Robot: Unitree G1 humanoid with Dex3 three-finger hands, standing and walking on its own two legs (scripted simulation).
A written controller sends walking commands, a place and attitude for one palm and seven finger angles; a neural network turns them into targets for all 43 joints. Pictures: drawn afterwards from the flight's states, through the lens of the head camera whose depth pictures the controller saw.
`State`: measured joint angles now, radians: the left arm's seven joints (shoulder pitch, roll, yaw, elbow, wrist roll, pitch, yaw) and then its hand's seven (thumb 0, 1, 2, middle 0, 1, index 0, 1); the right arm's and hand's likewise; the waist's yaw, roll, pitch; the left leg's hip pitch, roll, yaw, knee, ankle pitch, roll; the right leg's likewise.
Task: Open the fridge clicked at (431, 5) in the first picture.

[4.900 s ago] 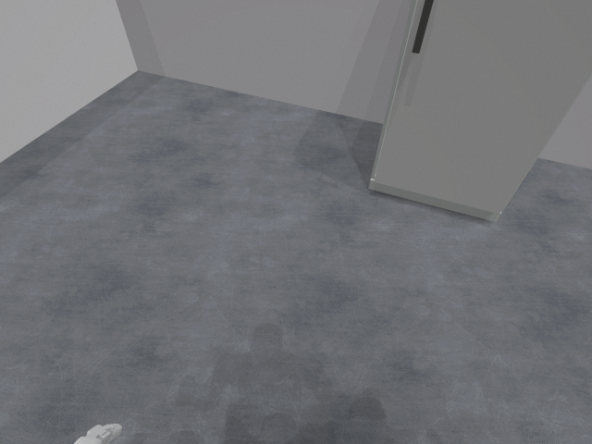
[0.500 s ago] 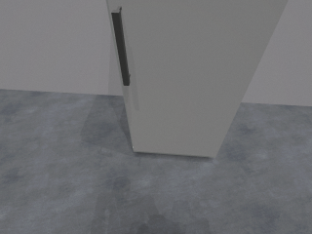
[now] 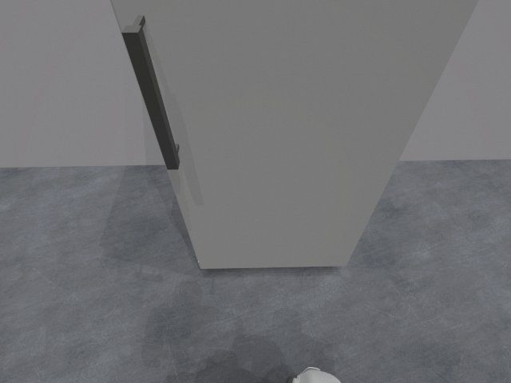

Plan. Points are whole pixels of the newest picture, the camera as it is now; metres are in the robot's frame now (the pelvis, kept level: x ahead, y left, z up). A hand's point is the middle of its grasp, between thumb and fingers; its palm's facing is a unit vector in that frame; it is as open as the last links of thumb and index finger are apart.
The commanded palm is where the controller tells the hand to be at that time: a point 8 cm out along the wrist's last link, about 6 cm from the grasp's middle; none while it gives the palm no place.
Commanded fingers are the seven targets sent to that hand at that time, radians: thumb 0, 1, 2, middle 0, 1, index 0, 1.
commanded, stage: take the last steps up to it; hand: left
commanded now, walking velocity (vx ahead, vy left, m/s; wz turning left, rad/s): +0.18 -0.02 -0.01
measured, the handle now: (159, 103) +0.57 +0.20 +0.13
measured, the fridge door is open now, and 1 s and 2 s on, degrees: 0 0 0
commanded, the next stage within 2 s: come to a stop and stand still in 0.08 s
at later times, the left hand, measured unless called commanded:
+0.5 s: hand out of the picture +0.13 +0.18 -0.17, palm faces +0.05 -0.98 -0.17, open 7.3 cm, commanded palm none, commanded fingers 0.00 0.90 0.90 -0.20 -0.30 -0.20 -0.30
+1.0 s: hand out of the picture +0.07 +0.14 -0.16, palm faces +0.01 -0.98 -0.22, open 7.3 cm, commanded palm none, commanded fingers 0.00 0.90 0.90 -0.20 -0.30 -0.20 -0.30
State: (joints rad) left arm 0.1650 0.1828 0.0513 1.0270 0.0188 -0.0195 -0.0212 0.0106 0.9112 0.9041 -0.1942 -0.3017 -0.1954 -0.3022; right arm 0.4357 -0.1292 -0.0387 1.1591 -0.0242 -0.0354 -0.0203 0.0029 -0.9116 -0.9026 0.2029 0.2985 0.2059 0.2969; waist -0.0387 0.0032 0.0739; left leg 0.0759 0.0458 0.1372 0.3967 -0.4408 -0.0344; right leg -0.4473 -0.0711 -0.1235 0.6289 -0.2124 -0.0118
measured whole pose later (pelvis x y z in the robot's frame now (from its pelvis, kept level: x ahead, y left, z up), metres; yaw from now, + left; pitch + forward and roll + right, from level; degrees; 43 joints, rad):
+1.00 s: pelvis +0.03 -0.04 +0.01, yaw -1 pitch -1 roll +0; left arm 0.25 0.16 0.02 1.04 0.02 0.02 0.03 0.01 0.93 0.90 -0.20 -0.30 -0.20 -0.30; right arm 0.25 -0.18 -0.06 1.07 -0.01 0.05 -0.02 0.00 -0.91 -0.90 0.20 0.30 0.20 0.30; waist -0.01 0.02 0.02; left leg -0.25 0.05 0.03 0.64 -0.35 -0.02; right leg -0.26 0.00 -0.09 0.51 -0.24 -0.04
